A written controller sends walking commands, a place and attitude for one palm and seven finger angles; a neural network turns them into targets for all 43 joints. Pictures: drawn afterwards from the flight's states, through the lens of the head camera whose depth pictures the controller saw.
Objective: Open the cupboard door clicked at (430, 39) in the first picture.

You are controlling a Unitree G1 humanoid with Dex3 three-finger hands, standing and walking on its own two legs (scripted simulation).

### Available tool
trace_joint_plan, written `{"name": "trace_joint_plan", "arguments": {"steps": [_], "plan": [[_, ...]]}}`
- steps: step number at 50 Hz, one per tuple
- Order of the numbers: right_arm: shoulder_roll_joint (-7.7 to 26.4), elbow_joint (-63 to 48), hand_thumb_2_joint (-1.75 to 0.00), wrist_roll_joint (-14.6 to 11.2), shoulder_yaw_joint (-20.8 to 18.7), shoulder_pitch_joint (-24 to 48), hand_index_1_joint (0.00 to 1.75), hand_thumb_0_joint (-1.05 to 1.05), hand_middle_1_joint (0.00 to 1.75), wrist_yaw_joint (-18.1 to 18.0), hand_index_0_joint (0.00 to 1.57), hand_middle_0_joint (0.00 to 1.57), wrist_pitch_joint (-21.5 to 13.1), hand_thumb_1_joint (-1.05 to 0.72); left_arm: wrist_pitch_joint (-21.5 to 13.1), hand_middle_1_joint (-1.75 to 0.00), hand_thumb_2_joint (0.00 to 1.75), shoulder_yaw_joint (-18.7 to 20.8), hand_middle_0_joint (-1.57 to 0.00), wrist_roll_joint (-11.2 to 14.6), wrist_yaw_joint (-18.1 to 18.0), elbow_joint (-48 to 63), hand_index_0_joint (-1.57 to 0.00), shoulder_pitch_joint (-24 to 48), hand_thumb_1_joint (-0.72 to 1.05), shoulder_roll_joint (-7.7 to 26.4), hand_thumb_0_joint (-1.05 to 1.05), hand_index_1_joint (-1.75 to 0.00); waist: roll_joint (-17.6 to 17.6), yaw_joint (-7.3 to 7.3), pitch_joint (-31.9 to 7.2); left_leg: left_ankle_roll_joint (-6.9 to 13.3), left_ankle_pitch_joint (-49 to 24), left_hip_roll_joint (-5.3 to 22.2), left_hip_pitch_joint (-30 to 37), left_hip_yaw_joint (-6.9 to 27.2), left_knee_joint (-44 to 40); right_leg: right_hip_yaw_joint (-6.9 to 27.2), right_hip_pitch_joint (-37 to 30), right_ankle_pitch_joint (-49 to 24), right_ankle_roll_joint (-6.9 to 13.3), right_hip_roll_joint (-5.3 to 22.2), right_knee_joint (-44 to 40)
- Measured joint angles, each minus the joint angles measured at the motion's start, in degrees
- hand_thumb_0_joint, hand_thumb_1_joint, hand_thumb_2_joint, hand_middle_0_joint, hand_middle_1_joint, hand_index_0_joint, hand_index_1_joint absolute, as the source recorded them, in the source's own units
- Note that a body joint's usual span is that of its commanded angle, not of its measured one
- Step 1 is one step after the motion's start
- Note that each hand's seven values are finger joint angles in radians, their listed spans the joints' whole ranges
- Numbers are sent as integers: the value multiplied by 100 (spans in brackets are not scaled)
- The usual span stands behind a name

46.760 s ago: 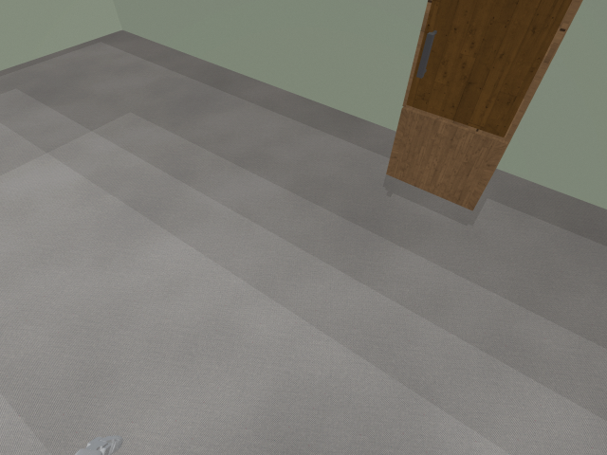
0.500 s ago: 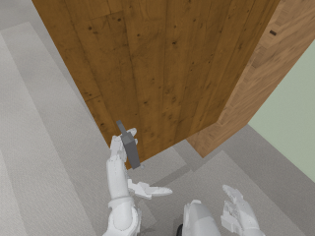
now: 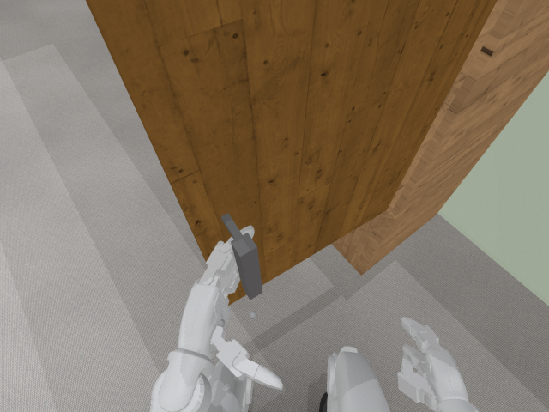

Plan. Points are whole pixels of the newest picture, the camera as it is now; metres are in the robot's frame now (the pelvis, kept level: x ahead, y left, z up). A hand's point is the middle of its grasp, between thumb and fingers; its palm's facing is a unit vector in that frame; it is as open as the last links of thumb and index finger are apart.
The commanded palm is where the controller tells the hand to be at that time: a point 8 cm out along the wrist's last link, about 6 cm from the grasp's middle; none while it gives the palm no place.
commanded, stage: slide the hand sideways off the handle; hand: left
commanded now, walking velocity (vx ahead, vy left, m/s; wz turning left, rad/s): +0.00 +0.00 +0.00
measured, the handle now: (241, 259) +0.32 +0.06 +0.03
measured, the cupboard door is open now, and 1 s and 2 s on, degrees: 85 85 85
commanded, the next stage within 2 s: draw the hand back to the body in 0.88 s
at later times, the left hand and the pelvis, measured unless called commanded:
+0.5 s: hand (225, 339) +0.22 +0.08 +0.03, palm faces -0.13 -0.99 -0.01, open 16.2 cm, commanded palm +0.19 +0.14 +0.02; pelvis +0.01 -0.02 -0.02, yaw +0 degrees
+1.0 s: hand (181, 366) +0.19 +0.12 +0.02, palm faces -0.18 -0.98 +0.01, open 16.3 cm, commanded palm +0.16 +0.18 +0.03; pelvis +0.00 -0.01 -0.03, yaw -1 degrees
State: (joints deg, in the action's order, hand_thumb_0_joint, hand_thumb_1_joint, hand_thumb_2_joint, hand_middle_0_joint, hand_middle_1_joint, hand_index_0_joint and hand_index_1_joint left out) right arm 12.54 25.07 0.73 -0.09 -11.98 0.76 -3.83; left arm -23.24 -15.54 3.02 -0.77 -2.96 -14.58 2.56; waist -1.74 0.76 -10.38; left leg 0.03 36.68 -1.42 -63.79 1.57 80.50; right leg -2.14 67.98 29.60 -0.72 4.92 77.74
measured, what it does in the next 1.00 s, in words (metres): stands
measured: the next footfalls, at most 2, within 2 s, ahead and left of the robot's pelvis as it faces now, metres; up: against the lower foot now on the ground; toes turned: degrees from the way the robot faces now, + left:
none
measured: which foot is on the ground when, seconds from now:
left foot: down 0.00-1.00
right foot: down 0.00-1.00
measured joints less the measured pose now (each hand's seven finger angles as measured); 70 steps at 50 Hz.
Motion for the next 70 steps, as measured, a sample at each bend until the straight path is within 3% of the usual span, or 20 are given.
{"name": "trace_joint_plan", "arguments": {"steps": [6,10,17,29,41,46,51,55,64,70], "plan": [[-56,-210,-90,95,17,-29,30,1,30,85,20,20,51,-90,-323,-31,30,-109,-11,-545,-315,346,-17,-470,-50,0,-1,-33,176,16,-108,-14,108,-2,-161,-35,176,46,205,117,9,2,226],[-84,-253,-90,105,35,90,30,1,30,101,20,20,147,-90,-362,-30,30,-13,-12,-646,-251,459,-15,-519,-50,208,-1,-31,196,-20,-80,-49,198,18,-320,13,375,5,358,198,36,-14,411],[-118,-324,-90,37,96,153,30,1,30,21,20,20,245,-90,-124,-30,30,302,-15,-204,169,916,-17,-907,-50,479,-1,-31,102,-111,-30,-95,241,64,-322,69,391,-51,360,241,79,-57,426],[-44,-271,-90,-19,-26,106,30,1,30,-127,20,20,139,-90,-286,-30,30,877,-15,180,823,1101,-16,-1387,-50,613,-1,-31,174,-145,-137,-203,341,136,-409,150,512,-130,473,352,181,-122,581],[-10,-144,-90,-152,-166,180,30,1,30,-292,20,20,119,-90,-352,-30,30,1674,-15,844,1532,1232,-16,-1748,-50,892,-1,-31,186,-182,-176,-215,384,190,-477,192,678,-166,522,346,189,-176,676],[3,-159,-90,-176,-149,177,30,1,30,-324,20,20,50,-90,-276,-30,30,1729,-15,1017,1792,1285,-16,-1798,-50,947,-1,-30,166,-162,-182,-174,385,182,-567,202,780,-172,575,310,154,-172,709],[-11,-208,-90,-164,-111,144,30,1,30,-332,20,20,-23,-90,-183,-30,30,1564,-15,996,1777,1490,-15,-1761,-50,942,-1,-30,164,-136,-184,-117,383,164,-637,177,869,-142,622,272,99,-160,741],[-79,-298,-90,-189,-85,60,30,1,30,-321,20,20,83,-90,133,-30,30,1531,-15,879,1547,1977,-15,-1812,-50,1053,-2,-30,153,-156,-156,-80,356,156,-492,145,800,-112,468,227,56,-157,650],[-165,-467,-90,-333,159,-293,30,1,30,-396,20,20,310,-90,856,-30,30,1752,-15,854,1231,2534,-15,-2154,-50,1155,-1,-30,-2,-109,-128,-16,4,134,576,115,-201,-118,-654,-74,-5,-151,-355],[-54,-529,-90,-351,222,-509,30,1,30,-506,20,21,169,-90,993,-30,30,1906,-15,967,1312,2419,-15,-2246,-50,1330,-1,-30,56,-46,-74,-30,-166,160,1212,140,-782,-162,-1310,-216,8,-185,-926]]}}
